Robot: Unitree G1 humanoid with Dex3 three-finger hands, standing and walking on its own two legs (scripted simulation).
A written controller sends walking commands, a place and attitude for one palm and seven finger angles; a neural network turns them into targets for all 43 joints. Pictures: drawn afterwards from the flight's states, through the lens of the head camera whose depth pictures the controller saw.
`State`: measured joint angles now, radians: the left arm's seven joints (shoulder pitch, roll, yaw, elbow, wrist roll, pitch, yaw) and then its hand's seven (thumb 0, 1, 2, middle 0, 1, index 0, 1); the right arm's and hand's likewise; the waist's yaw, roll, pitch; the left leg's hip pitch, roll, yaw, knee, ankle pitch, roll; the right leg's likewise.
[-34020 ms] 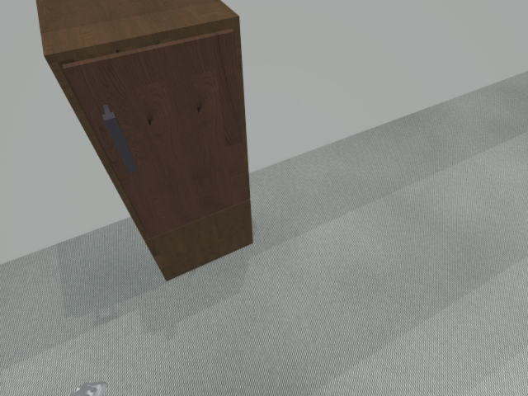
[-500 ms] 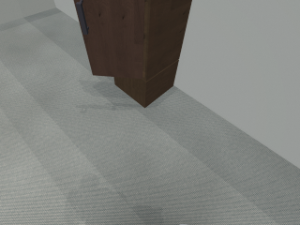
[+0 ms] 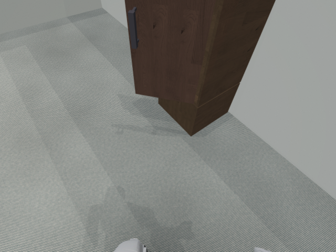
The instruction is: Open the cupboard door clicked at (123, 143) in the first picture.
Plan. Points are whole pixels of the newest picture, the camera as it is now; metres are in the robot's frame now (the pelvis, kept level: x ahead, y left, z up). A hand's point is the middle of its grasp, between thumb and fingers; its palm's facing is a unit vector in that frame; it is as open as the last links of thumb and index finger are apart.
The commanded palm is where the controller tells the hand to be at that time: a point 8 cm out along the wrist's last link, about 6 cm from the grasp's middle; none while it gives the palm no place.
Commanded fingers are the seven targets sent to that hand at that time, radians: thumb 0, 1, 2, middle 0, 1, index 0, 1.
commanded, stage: take the last steps up to it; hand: left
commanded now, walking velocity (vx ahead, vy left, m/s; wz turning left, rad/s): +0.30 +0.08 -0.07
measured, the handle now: (134, 28) +0.93 +0.24 +0.02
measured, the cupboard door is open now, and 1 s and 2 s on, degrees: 41 41 41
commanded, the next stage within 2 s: come to a stop and stand still in 0.62 s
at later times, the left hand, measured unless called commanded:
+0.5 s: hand (112, 195) +0.27 +0.19 -0.13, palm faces +0.02 -0.98 -0.21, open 7.3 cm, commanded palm none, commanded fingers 0.00 0.90 0.90 -0.20 -0.30 -0.20 -0.30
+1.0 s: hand (103, 157) +0.40 +0.26 -0.16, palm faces -0.03 -0.98 -0.18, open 7.4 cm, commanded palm none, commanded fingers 0.00 0.90 0.90 -0.20 -0.30 -0.20 -0.30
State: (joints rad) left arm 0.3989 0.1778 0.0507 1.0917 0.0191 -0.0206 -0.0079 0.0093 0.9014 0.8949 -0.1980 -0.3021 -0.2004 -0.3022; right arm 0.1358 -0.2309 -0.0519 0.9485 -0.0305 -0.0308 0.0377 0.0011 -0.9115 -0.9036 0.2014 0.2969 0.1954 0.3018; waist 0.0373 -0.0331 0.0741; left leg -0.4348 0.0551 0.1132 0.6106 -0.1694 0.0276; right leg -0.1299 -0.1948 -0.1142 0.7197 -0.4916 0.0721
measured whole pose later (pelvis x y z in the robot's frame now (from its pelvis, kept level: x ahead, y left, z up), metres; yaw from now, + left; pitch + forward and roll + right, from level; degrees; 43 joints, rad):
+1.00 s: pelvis +0.34 +0.07 +0.02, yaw -5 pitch +1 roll -2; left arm 0.19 0.20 0.05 1.00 0.01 0.06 0.02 0.01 0.91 0.90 -0.19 -0.30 -0.20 -0.30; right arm 0.12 -0.16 -0.03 1.02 -0.03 0.01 -0.05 -0.01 -0.93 -0.90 0.21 0.30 0.20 0.30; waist 0.01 -0.02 0.08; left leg -0.31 0.06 0.14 0.51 -0.22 0.05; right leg -0.44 -0.02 -0.03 0.95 -0.49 0.03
